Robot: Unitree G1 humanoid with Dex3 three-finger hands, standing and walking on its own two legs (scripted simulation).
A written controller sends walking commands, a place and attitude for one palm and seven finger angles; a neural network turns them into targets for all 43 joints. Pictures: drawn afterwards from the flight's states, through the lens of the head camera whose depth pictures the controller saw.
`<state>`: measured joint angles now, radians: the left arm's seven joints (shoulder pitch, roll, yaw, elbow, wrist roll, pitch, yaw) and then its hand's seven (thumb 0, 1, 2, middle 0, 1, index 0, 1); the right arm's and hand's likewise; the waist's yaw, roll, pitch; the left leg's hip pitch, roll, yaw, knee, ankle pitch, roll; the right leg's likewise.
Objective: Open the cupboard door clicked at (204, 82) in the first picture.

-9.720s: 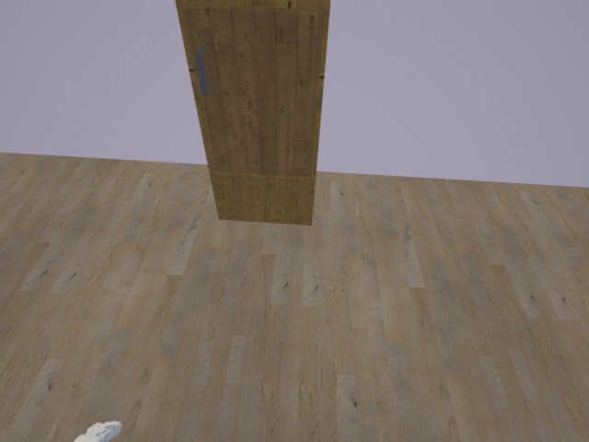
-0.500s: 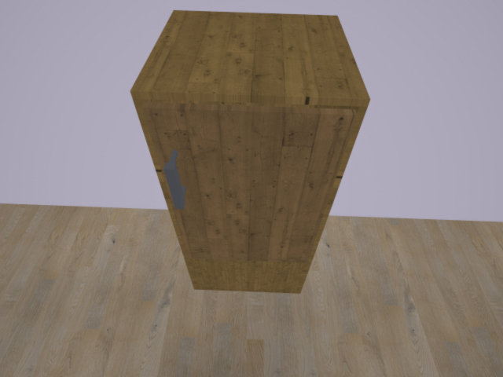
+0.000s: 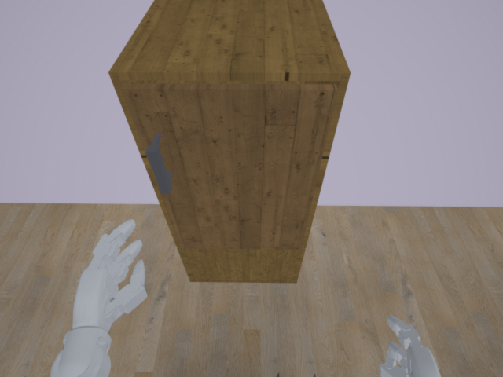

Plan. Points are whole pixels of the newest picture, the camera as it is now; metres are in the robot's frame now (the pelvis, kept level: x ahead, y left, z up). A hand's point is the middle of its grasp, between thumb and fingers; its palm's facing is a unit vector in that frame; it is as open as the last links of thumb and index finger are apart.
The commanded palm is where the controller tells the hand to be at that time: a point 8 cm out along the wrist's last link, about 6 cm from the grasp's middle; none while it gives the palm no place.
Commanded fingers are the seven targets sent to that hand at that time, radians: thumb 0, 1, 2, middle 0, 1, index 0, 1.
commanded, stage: raise the hand with hooked fingers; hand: left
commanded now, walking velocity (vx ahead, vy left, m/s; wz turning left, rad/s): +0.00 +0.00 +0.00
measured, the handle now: (161, 164) +0.54 +0.21 +0.00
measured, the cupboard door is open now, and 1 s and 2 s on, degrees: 0 0 0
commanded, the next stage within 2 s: move the hooked fingers beside the handle in 1.82 s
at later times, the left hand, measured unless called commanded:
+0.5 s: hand (127, 323) +0.21 +0.20 -0.02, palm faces -0.10 -0.99 -0.01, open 10.7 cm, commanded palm +0.18 +0.28 -0.01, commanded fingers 0.00 -0.03 0.50 -0.27 -0.90 -0.27 -0.90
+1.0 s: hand (69, 300) +0.24 +0.29 +0.01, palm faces +0.04 -1.00 -0.06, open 13.5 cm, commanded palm +0.21 +0.34 +0.01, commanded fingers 0.00 -0.50 0.30 -0.30 -1.20 -0.30 -1.20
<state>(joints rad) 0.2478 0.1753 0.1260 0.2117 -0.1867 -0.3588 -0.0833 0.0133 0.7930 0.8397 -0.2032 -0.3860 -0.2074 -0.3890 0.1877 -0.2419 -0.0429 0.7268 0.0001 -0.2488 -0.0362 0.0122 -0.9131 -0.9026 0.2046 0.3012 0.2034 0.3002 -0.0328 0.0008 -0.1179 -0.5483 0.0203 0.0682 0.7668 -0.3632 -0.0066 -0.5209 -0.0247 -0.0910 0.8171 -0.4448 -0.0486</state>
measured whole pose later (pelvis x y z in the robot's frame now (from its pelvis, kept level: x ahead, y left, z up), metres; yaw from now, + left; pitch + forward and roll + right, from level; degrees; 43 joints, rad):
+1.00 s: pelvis -0.03 +0.04 -0.04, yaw +0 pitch +13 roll -3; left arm 0.13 0.34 0.33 0.23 -0.33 -0.37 -0.37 -0.01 -0.38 0.35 -0.29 -1.12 -0.30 -1.13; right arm 0.23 -0.26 0.02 0.54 0.03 -0.23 -0.05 0.01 -0.91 -0.90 0.20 0.30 0.20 0.30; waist -0.01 0.02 -0.12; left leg -0.86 0.03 0.03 1.08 -0.46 0.05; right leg -0.77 -0.02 -0.11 1.02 -0.48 -0.01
